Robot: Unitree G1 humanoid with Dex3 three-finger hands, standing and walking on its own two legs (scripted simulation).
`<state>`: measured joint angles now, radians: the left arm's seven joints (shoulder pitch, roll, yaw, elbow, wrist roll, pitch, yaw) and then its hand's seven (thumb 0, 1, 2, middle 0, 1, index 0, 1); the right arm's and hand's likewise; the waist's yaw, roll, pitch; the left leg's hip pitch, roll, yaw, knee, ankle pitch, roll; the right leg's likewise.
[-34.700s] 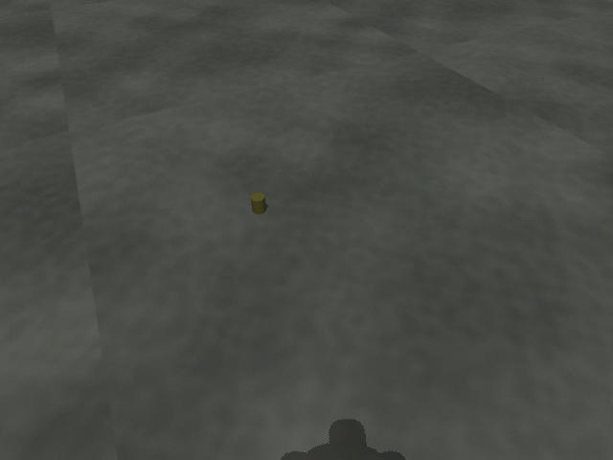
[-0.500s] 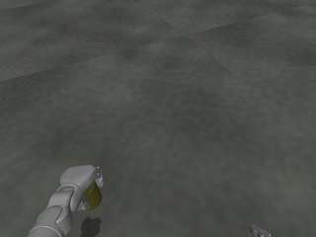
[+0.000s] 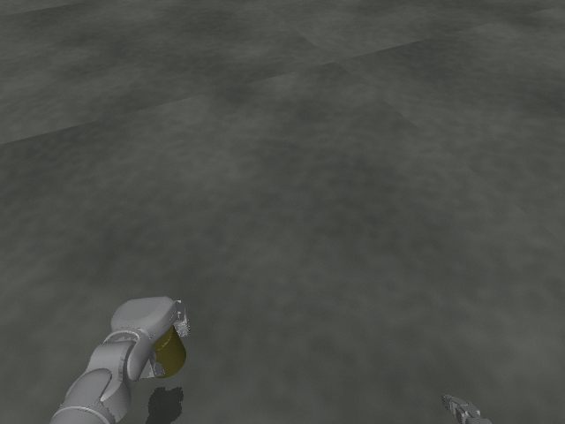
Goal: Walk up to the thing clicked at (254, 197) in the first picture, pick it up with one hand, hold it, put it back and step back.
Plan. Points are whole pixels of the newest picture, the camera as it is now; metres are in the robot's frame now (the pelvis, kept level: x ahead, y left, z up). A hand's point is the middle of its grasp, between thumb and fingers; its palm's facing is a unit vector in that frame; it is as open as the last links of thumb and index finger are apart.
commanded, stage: hold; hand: left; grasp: from above
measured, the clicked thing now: (159, 347) +0.30 +0.22 -0.09
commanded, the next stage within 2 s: crouch in 0.20 s
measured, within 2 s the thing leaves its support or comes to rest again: neither
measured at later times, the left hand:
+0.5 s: hand (154, 344) +0.29 +0.22 -0.06, palm faces -0.49 -0.07 -0.87, open 8.7 cm
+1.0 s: hand (184, 364) +0.33 +0.23 -0.28, palm faces -0.42 +0.04 -0.91, open 8.6 cm
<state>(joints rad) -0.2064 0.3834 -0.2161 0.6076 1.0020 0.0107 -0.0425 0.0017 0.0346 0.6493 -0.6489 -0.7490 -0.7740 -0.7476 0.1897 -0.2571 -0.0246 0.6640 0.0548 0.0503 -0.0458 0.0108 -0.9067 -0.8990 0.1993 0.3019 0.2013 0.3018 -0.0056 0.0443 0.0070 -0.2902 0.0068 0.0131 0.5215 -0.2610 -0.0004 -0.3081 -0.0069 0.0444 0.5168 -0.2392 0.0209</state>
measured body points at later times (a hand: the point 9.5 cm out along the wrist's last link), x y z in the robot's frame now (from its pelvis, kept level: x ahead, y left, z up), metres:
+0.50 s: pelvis +0.01 +0.00 +0.00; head +0.03 -0.01 +0.45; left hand +0.31 +0.22 -0.01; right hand +0.14 -0.26 -0.11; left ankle +0.01 +0.12 -0.74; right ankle +0.02 -0.13 -0.74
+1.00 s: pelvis -0.05 +0.01 -0.16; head +0.10 +0.02 +0.27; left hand +0.35 +0.23 -0.23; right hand +0.01 -0.29 -0.28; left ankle +0.01 +0.12 -0.74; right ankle +0.02 -0.13 -0.74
